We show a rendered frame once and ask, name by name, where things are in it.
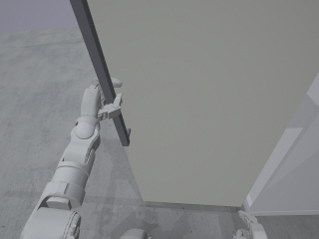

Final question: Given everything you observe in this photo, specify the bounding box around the left robot hand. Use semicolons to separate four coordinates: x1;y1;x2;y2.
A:
80;77;123;121

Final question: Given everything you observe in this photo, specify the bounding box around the robot left upper arm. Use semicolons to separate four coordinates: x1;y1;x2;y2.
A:
23;207;82;239

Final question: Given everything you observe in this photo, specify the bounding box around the fridge door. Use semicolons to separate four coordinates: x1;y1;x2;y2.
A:
87;0;319;207

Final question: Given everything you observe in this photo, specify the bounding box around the robot left forearm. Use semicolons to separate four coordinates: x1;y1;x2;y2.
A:
20;116;101;239

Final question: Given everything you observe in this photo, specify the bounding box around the robot left thigh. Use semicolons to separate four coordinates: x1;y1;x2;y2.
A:
120;228;152;239

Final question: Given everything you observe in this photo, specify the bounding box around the right robot hand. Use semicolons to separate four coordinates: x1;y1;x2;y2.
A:
233;210;269;239

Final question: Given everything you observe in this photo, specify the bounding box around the handle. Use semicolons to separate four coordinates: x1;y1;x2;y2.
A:
70;0;131;146

